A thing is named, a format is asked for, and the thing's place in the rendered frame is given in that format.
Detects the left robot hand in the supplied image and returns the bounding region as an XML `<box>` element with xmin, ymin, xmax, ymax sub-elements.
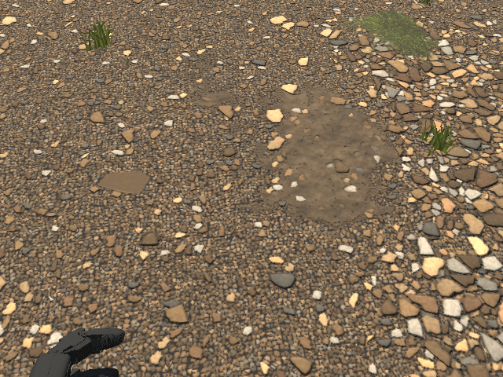
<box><xmin>29</xmin><ymin>328</ymin><xmax>125</xmax><ymax>377</ymax></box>

